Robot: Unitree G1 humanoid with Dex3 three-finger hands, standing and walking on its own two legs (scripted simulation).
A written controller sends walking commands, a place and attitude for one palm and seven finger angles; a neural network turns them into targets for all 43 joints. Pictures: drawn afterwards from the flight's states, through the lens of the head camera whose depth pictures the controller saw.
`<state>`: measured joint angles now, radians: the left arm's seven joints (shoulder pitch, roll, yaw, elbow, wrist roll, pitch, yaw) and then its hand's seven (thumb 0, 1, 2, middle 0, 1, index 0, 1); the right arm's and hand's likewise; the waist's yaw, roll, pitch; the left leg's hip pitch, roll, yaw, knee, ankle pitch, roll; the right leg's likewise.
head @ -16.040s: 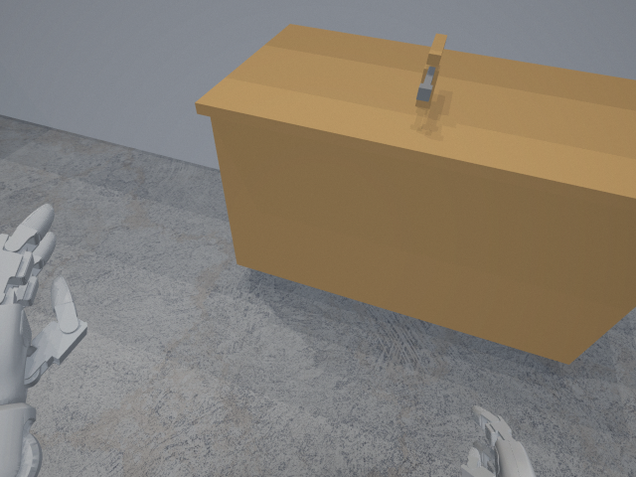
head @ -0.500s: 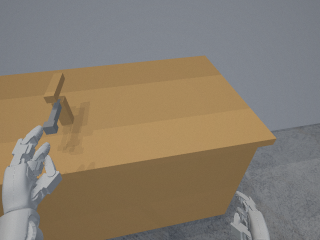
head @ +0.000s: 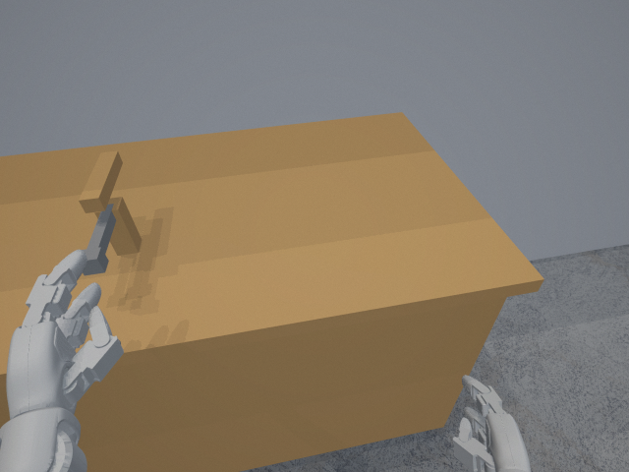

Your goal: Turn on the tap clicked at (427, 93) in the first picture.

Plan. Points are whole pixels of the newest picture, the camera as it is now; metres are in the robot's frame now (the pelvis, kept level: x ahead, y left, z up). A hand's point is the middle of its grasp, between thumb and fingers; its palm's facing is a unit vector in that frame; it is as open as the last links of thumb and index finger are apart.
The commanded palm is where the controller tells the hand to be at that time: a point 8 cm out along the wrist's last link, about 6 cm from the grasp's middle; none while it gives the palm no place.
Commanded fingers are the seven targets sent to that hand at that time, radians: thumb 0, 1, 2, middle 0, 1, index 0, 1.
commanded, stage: reach beside the lever's end, fingers flat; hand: left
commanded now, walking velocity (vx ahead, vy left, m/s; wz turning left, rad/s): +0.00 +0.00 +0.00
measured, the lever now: (92, 261) +0.33 +0.37 +0.10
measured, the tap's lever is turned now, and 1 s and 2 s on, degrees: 0 0 0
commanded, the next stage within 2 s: none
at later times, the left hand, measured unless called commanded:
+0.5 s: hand (100, 327) +0.21 +0.26 +0.14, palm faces +0.51 -0.85 -0.11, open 7.4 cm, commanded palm +0.16 +0.31 +0.15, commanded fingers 0.00 0.90 0.90 -0.20 -0.29 -0.20 -0.29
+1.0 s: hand (88, 308) +0.24 +0.30 +0.13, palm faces +0.54 -0.83 -0.11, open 7.5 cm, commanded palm +0.19 +0.34 +0.13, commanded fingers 0.00 0.90 0.90 -0.18 -0.23 -0.18 -0.23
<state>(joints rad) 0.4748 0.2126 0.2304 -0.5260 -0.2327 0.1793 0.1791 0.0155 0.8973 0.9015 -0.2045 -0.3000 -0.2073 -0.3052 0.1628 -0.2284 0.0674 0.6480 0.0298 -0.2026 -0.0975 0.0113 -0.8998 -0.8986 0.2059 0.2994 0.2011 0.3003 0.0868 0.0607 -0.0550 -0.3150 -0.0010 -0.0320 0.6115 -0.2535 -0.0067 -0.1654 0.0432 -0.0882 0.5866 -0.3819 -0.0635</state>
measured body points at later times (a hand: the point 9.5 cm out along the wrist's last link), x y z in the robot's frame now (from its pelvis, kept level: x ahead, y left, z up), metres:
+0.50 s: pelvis +0.00 -0.01 +0.00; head -0.03 -0.03 +0.45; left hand +0.17 +0.31 +0.15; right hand +0.20 -0.23 -0.07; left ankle +0.05 +0.12 -0.73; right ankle -0.04 -0.07 -0.73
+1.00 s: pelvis -0.01 +0.00 +0.00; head -0.02 -0.02 +0.45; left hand +0.20 +0.34 +0.14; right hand +0.19 -0.23 -0.08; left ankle +0.05 +0.12 -0.73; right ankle -0.04 -0.07 -0.73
